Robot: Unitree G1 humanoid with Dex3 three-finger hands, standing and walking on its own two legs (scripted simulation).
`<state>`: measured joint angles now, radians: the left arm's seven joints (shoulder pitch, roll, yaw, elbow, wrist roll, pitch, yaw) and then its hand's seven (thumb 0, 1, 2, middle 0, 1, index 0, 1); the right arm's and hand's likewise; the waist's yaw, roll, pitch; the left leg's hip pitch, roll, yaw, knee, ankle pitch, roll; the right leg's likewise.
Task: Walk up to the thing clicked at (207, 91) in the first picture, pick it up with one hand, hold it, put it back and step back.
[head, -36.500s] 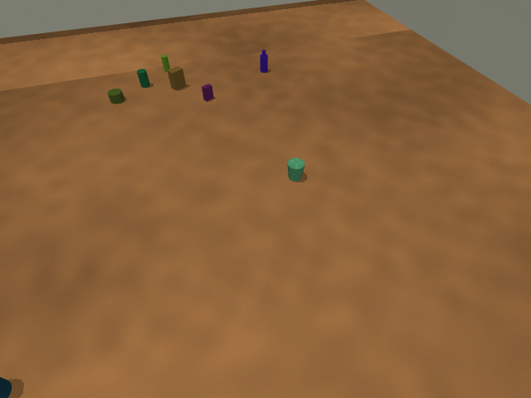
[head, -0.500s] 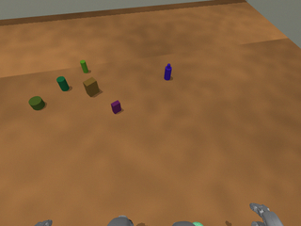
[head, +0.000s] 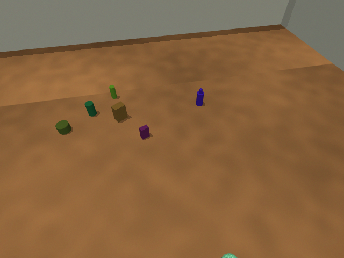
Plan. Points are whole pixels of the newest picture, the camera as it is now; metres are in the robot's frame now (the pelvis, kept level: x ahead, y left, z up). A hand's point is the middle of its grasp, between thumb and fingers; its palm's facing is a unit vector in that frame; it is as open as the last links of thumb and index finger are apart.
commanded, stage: step back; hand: left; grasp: from above
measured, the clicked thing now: (144, 132) +1.10 +0.22 -0.71
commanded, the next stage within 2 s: stand in 0.72 s
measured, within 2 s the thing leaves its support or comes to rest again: neither
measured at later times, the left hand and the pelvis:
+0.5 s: hand out of the picture +0.10 +0.26 -0.14, palm faces +0.04 -0.91 -0.41, open 7.4 cm; pelvis +0.05 -0.02 +0.00, yaw +2 degrees
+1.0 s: hand out of the picture +0.15 +0.25 -0.14, palm faces -0.01 -0.94 -0.35, open 7.4 cm; pelvis +0.07 +0.00 +0.01, yaw +1 degrees
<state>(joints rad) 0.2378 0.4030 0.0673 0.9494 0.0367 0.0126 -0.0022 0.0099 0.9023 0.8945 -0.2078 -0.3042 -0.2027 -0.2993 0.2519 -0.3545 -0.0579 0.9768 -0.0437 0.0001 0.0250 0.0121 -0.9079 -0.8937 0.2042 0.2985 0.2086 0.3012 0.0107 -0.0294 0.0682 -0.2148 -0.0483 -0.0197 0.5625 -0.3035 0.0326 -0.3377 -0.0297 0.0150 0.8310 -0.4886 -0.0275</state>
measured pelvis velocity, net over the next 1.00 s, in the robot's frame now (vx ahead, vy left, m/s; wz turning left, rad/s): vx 0.07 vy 0.00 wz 0.01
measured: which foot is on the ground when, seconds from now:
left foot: down 0.00-0.20, up 0.22-0.50, down 0.52-1.00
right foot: up 0.00-0.16, down 0.18-1.00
